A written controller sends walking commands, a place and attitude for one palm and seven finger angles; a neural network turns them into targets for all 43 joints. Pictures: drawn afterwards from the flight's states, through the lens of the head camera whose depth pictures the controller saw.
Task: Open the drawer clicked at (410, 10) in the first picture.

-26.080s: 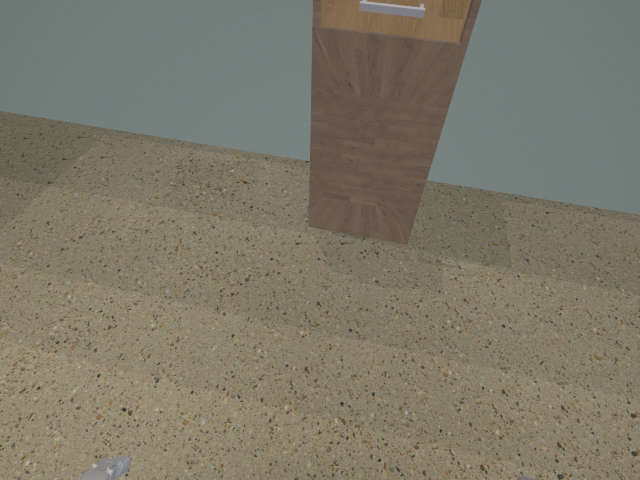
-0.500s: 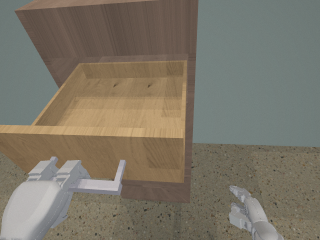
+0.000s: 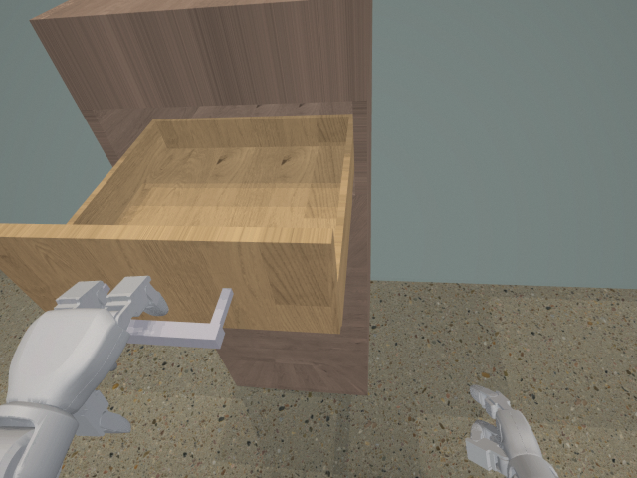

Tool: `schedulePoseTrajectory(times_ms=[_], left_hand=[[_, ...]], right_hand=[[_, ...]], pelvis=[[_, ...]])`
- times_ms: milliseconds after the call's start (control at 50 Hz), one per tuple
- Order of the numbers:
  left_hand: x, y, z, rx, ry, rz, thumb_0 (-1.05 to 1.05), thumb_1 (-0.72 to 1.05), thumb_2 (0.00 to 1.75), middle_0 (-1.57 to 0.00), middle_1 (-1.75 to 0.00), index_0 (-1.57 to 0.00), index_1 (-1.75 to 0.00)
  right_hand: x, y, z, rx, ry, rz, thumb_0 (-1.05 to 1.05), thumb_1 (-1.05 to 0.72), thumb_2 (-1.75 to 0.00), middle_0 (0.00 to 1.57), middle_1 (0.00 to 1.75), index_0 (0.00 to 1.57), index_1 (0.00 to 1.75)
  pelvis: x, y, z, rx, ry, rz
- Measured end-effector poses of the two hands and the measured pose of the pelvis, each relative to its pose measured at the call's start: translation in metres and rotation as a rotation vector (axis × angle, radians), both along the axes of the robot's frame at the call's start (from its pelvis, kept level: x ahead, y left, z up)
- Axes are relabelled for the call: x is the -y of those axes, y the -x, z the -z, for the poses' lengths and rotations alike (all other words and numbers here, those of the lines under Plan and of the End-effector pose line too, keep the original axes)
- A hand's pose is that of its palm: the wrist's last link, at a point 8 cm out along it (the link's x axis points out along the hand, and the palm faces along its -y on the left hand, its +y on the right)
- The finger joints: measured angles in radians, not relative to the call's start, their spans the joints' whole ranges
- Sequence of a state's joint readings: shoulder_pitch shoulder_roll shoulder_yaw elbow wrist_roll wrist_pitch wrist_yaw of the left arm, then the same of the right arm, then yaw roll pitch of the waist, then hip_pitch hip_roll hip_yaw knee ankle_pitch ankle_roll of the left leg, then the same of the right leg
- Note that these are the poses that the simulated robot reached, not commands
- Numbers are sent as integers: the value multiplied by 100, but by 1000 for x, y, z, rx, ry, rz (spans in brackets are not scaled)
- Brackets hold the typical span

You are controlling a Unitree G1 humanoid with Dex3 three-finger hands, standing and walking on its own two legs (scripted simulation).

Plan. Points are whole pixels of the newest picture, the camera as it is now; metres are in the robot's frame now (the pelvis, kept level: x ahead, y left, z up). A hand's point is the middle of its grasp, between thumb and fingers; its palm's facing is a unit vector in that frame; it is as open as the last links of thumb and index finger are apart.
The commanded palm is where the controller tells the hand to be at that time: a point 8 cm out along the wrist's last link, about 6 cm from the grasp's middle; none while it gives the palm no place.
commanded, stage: lift the hand off the handle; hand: left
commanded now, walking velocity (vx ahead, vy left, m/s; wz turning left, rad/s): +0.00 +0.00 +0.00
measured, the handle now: (152, 314) +0.24 +0.21 +0.14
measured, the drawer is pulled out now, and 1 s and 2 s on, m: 0.27 0.27 0.27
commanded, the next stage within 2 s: draw the hand back to the body in 1.68 s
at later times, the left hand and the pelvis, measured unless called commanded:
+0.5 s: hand (119, 359) +0.19 +0.24 +0.12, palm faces +0.11 -0.09 -0.99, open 13.8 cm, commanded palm +0.16 +0.25 +0.19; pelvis -0.01 +0.01 +0.00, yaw +2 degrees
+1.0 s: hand (78, 317) +0.20 +0.25 +0.19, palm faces +0.17 -0.08 -0.98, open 13.3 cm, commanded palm +0.16 +0.24 +0.26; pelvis -0.01 +0.02 +0.00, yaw +2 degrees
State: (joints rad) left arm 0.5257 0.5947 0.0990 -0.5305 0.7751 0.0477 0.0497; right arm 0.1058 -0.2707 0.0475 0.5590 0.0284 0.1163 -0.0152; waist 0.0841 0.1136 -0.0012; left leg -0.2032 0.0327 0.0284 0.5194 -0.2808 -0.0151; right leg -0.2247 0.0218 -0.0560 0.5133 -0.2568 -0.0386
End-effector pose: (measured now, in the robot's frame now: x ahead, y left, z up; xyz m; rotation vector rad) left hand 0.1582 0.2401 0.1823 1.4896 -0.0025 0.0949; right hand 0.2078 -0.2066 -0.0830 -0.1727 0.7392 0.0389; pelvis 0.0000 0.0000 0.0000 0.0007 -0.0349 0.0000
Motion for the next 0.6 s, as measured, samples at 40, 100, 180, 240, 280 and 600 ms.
schedulePoseTrajectory(times_ms=[40, 100, 180, 240, 280, 600], left_hand=[[0, 2, 0, 0, -1, 4, 0, -34, 37, -38, -123, -33, -122], [0, 4, 2, 3, 1, 5, 0, -41, 34, -36, -122, -32, -121], [4, 6, 10, 30, 60, -30, 0, -46, 32, -32, -121, -32, -121], [3, 6, 11, 46, 19, -33, 0, -47, 31, -30, -121, -32, -120], [3, 6, 12, 49, 2, -26, 0, -48, 31, -31, -121, -32, -120], [-4, -12, -3, 52, 12, 27, 0, -49, 30, -37, -122, -35, -122]], right_hand=[[8, 5, 2, -5, 17, 12, 2, -90, -90, 20, 30, 20, 30], [18, 11, 5, -13, 39, 23, 2, -90, -90, 20, 30, 20, 30], [24, 16, 10, -15, 43, 33, 2, -90, -90, 20, 30, 20, 30], [22, 18, 14, -33, 54, 20, 2, -91, -90, 20, 30, 20, 30], [18, 16, 15, -38, 50, 13, 2, -91, -90, 20, 30, 20, 30], [-38, -16, -5, 57, -39, -53, 2, -90, -90, 20, 30, 20, 30]], pelvis=[[2, 2, 0, 0, 0, -1], [5, 5, 1, -1, 1, -6], [4, 6, 2, -19, 0, -9], [3, 6, 2, -26, -3, -14], [2, 6, 3, -27, -3, -16], [-13, 5, -1, 5, 0, -25]])
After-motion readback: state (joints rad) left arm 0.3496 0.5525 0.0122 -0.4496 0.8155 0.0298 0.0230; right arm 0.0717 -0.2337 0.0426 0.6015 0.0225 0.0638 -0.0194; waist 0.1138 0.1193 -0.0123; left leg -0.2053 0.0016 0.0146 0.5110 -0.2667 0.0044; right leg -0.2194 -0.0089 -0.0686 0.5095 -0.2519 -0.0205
